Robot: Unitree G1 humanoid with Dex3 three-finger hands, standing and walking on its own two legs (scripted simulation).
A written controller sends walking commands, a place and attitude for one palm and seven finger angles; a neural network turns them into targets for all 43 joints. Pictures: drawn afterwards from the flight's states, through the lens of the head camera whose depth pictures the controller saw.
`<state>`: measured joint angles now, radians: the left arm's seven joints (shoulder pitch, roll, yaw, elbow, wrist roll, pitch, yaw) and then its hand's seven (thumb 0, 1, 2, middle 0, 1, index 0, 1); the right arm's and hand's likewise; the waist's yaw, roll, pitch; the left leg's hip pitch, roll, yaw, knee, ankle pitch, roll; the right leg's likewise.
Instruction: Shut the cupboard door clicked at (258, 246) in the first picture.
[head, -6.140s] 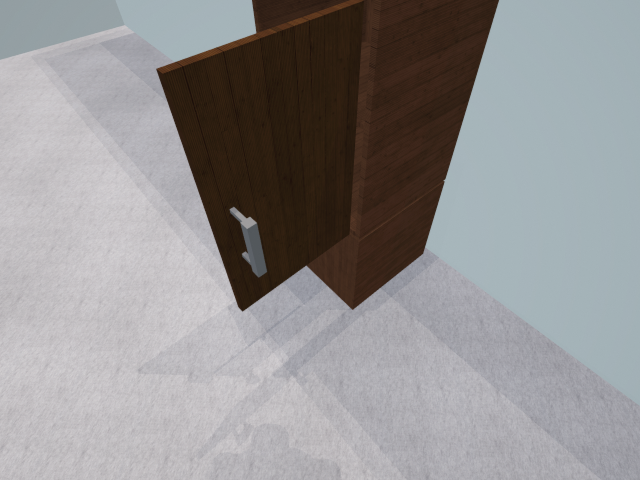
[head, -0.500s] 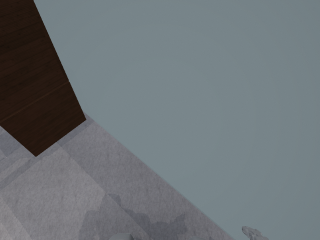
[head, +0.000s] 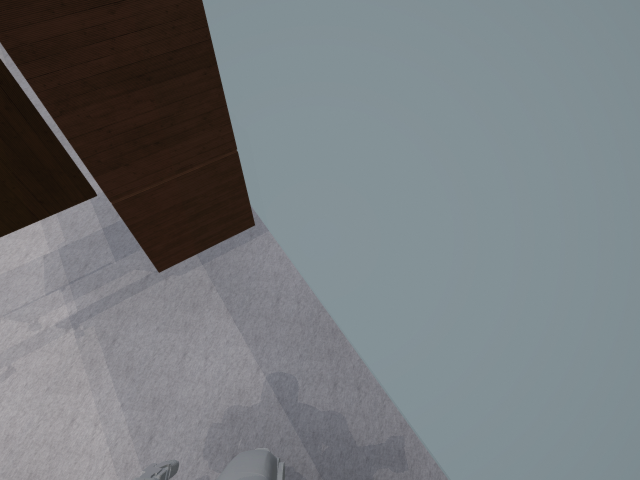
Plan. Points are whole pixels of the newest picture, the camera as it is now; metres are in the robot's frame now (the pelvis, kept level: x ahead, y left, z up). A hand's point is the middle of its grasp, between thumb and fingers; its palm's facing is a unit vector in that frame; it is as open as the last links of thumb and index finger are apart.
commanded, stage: turn to face it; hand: left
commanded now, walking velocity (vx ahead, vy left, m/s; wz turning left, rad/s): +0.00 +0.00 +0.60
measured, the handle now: out of the picture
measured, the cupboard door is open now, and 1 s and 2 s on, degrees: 92 92 92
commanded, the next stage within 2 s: take the last steps up to it in 1.00 s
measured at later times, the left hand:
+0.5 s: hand out of the picture +0.08 +0.22 -0.16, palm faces +0.29 -0.91 -0.31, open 7.4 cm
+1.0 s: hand out of the picture -0.04 +0.20 -0.18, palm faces +0.55 -0.81 -0.22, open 7.4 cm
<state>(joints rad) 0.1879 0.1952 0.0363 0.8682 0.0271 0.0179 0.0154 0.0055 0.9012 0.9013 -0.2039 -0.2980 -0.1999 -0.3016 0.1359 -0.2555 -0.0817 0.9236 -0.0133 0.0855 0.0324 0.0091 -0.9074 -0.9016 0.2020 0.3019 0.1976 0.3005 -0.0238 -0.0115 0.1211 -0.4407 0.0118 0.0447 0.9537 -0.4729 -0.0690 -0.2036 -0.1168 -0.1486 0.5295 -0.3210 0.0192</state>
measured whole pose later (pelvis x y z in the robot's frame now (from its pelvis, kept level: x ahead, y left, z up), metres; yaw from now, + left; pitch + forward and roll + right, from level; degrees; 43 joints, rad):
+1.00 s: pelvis +0.04 -0.01 +0.00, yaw +31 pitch +0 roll -1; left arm 0.19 0.26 0.06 0.97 0.01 0.07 0.01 0.01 0.90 0.90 -0.20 -0.30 -0.20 -0.30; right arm 0.10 -0.19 -0.02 0.91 -0.02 0.02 -0.01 0.00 -0.90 -0.90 0.20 0.30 0.20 0.30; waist 0.03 -0.05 0.12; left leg -0.27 -0.01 0.02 0.55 -0.28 0.05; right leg -0.43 -0.08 -0.03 1.06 -0.48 0.08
